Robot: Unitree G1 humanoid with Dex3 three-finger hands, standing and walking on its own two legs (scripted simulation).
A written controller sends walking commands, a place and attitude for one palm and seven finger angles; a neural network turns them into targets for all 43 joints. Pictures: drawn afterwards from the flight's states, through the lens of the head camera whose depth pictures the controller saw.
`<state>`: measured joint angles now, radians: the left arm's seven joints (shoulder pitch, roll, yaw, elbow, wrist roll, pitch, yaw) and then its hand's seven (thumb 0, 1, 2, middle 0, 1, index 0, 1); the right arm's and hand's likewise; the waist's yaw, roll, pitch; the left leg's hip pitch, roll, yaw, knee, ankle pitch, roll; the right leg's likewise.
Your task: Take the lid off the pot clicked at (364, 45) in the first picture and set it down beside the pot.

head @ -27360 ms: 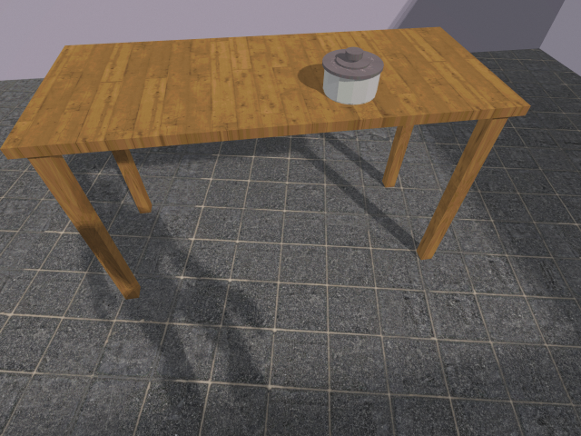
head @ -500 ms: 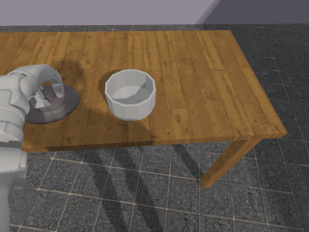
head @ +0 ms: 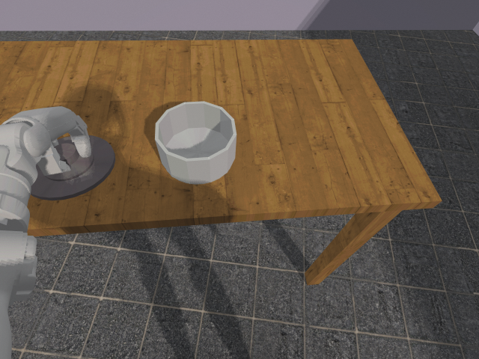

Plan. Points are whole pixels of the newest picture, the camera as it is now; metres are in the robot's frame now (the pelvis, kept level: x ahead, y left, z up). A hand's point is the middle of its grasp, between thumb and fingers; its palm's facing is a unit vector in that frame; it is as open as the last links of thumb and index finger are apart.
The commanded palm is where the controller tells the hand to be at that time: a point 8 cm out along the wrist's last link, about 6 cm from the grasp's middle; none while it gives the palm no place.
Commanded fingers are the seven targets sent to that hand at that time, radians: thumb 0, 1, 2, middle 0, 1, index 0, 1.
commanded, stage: open the fingers wide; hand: left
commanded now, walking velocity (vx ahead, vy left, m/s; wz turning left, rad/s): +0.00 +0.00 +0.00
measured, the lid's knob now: (63, 154) +0.47 +0.30 +0.03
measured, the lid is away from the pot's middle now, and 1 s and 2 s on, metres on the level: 0.24 0.25 0.25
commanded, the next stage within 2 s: raise the empty hand in 1.10 s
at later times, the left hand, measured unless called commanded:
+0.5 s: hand (53, 159) +0.44 +0.30 +0.06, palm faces -0.44 -0.10 -0.89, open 7.4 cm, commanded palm +0.46 +0.30 +0.12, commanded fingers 0.00 0.20 0.81 -0.52 -0.91 -0.56 -0.91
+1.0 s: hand (49, 157) +0.44 +0.30 +0.07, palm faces -0.41 -0.10 -0.91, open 10.8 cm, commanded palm +0.45 +0.30 +0.12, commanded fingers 0.00 -0.05 0.73 -0.38 -0.79 -0.38 -0.79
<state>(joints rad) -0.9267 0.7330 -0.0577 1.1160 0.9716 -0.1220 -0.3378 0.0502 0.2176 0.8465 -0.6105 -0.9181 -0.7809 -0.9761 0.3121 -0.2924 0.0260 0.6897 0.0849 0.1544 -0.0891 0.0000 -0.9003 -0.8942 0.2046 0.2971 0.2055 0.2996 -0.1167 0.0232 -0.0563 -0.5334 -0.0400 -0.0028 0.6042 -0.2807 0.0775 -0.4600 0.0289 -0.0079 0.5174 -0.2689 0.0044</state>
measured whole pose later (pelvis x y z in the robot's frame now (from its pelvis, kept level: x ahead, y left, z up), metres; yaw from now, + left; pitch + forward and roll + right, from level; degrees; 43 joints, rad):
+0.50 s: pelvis +0.00 +0.00 +0.00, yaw +0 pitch +12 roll -3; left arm -0.89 0.71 -0.06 1.07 0.97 -0.12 -0.29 0.01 0.24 0.81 -0.57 -0.93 -0.68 -0.97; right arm 0.29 -0.28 0.03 0.67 0.08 0.19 -0.08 0.00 -0.90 -0.89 0.20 0.30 0.21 0.30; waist -0.10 0.03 -0.07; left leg -0.56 -0.04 -0.01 0.63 -0.29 0.08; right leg -0.48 0.03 -0.01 0.54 -0.28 0.01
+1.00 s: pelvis +0.00 +0.01 +0.00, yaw +0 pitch +12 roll -3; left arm -0.83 0.72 -0.03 1.01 0.95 -0.14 -0.29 0.00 -0.01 0.72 -0.40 -0.82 -0.40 -0.82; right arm 0.30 -0.28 0.02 0.65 0.08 0.24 -0.05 0.00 -0.90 -0.89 0.20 0.30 0.20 0.30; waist -0.10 0.04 -0.08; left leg -0.55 -0.04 0.00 0.63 -0.30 0.09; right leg -0.47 0.03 0.00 0.53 -0.28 0.01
